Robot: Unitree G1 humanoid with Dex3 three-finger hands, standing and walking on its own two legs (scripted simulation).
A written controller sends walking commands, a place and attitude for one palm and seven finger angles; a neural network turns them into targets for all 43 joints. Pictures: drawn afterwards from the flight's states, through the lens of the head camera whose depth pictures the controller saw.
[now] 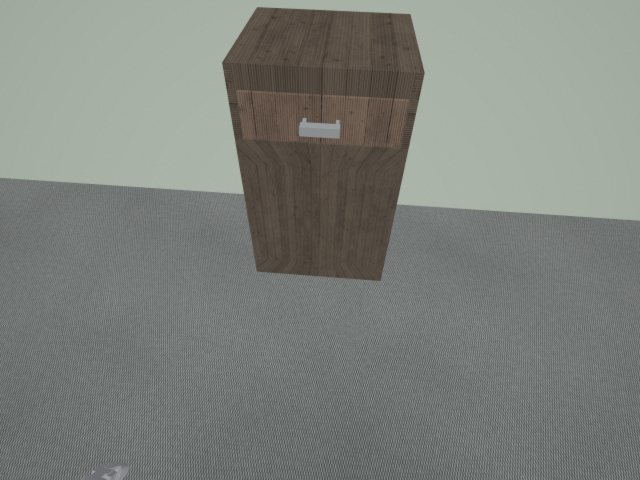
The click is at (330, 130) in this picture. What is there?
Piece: drawer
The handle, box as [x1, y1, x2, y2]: [299, 118, 339, 138]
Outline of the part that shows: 300,122 299,135 338,138 339,136 339,120 336,120 335,124 310,123 306,122 305,118 303,118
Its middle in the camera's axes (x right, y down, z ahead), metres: +0.00 -0.30 +1.04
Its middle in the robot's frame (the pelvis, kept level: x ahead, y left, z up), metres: +0.98 +0.05 -0.07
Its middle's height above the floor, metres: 0.70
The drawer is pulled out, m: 0.00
